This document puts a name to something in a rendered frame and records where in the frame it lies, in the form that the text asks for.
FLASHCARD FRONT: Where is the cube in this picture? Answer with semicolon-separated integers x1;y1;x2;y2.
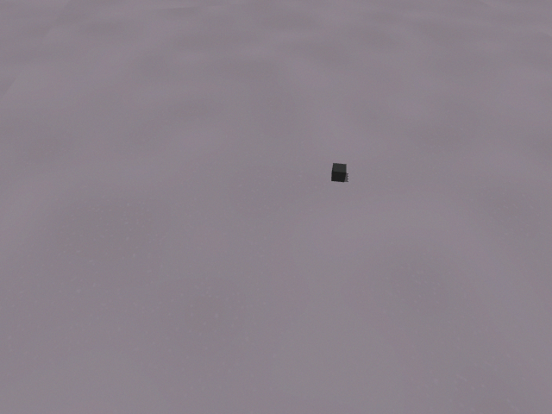
331;163;346;182

